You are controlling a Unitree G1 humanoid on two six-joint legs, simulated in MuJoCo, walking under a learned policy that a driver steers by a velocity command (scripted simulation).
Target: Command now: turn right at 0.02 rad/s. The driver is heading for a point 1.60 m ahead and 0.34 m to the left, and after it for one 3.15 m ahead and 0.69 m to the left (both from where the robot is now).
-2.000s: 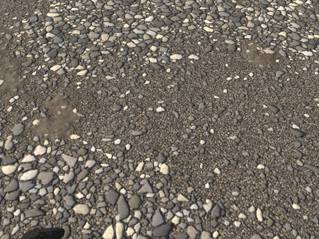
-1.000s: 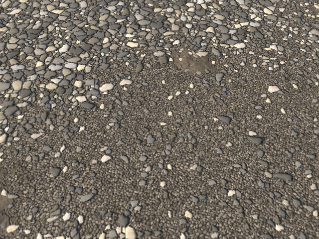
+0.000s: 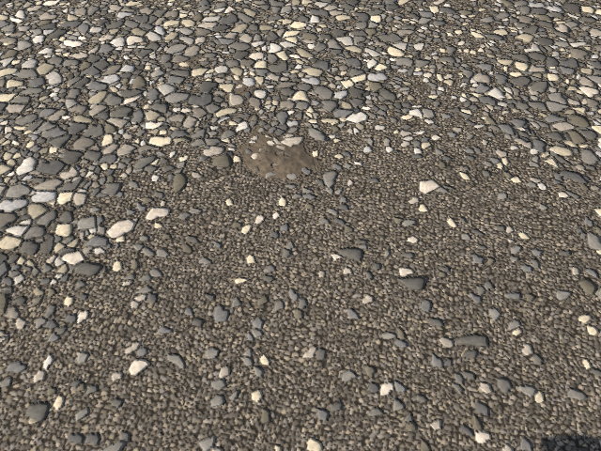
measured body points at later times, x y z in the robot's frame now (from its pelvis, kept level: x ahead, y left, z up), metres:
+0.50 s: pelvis +0.02 +0.01 +0.00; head +0.01 +0.00 +0.45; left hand +0.08 +0.28 -0.13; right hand +0.08 -0.26 -0.13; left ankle -0.01 +0.11 -0.73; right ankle +0.00 -0.12 -0.71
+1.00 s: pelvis +0.19 -0.05 +0.01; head +0.21 -0.06 +0.46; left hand +0.14 +0.20 -0.13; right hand +0.38 -0.29 -0.10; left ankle +0.37 +0.11 -0.68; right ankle +0.08 -0.15 -0.74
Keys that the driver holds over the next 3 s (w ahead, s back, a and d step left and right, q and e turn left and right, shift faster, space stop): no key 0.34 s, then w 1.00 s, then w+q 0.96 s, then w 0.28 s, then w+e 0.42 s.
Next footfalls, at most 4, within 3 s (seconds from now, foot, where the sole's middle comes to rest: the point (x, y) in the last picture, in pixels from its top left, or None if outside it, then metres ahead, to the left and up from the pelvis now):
0.68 right None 0.12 -0.15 -0.77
1.16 left None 0.48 0.09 -0.77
1.68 right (372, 345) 0.77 -0.14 -0.77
2.20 left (243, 285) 0.96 0.19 -0.77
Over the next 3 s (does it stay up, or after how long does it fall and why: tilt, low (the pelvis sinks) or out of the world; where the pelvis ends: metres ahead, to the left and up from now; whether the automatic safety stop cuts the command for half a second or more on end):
stays up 1.26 0.24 0.01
